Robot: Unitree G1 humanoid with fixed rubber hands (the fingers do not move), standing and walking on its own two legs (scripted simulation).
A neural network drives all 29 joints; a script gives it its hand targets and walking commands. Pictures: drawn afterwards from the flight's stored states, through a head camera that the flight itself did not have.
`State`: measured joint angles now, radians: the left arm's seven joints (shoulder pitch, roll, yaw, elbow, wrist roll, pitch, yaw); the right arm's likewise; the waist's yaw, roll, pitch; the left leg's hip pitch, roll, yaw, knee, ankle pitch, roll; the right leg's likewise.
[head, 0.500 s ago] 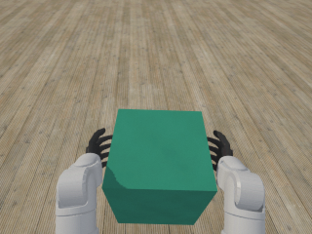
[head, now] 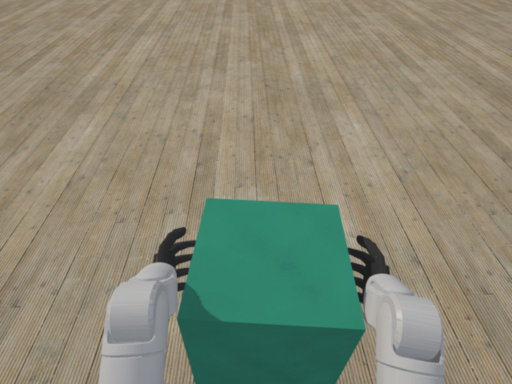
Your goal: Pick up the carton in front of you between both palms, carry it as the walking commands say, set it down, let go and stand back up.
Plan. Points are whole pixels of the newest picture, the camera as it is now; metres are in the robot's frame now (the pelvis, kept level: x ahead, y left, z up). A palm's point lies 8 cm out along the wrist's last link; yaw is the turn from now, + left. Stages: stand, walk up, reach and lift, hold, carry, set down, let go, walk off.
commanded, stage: carry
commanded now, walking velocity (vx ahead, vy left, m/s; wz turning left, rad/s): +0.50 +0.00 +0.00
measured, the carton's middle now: (266, 300) +0.28 +0.00 +0.01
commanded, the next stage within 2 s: none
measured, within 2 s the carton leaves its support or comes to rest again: neither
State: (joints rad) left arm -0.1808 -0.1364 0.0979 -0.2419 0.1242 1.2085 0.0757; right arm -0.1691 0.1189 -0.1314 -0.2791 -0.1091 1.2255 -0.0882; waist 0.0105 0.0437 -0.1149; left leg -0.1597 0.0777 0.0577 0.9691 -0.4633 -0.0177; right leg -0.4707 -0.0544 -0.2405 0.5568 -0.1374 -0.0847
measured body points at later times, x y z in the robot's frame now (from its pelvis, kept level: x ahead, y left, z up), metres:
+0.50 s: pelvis +0.33 +0.04 +0.01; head +0.31 +0.05 +0.46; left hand +0.61 +0.18 +0.08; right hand +0.60 -0.12 +0.09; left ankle +0.41 +0.12 -0.72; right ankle +0.15 -0.08 -0.65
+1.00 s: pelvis +0.60 +0.00 +0.01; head +0.61 -0.01 +0.46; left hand +0.88 +0.15 +0.08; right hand +0.88 -0.15 +0.07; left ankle +0.52 +0.12 -0.71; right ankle +0.67 -0.08 -0.72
